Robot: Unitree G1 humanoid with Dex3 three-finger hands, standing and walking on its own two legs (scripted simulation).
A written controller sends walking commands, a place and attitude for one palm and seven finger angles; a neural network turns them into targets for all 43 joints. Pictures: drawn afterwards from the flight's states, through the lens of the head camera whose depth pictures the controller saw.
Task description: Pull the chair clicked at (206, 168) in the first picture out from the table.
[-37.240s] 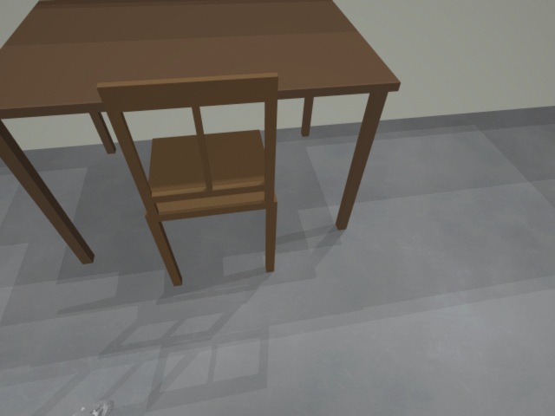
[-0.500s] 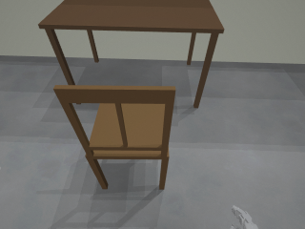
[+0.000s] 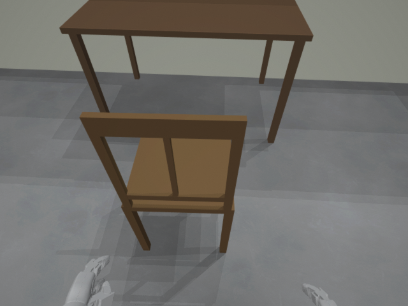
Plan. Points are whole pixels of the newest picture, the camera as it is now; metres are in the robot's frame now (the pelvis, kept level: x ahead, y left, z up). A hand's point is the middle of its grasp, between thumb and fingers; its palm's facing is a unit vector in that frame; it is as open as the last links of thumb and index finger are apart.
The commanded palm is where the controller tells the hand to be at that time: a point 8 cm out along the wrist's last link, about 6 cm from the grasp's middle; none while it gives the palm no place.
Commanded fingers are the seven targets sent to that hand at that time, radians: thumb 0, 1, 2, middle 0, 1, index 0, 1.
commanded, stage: let the arm hang, fingers relaxed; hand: left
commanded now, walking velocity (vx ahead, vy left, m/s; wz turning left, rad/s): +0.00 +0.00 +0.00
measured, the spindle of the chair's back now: (171, 169) +0.50 +0.11 -0.10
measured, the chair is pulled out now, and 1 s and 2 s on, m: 0.61 0.61 0.61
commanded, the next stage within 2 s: look to check the result in 0.88 s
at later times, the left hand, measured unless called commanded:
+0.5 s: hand out of the picture -0.03 +0.17 -0.16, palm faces +0.01 -0.97 -0.24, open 7.3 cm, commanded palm none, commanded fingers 0.00 0.90 0.90 -0.20 -0.30 -0.20 -0.30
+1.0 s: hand out of the picture +0.00 +0.13 -0.17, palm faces +0.03 -0.99 -0.17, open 7.4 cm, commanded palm none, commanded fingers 0.00 0.90 0.90 -0.20 -0.30 -0.20 -0.30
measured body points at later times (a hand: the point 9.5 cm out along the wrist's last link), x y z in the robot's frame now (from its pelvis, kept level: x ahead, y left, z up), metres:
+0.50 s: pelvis +0.01 -0.01 +0.01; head +0.02 -0.02 +0.46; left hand -0.03 +0.23 -0.14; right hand -0.01 -0.23 -0.16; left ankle +0.02 +0.09 -0.73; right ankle +0.00 -0.13 -0.73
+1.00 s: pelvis +0.01 -0.03 +0.01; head +0.03 -0.03 +0.46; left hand +0.00 +0.18 -0.15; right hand -0.01 -0.23 -0.16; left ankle +0.02 +0.09 -0.73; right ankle +0.00 -0.13 -0.73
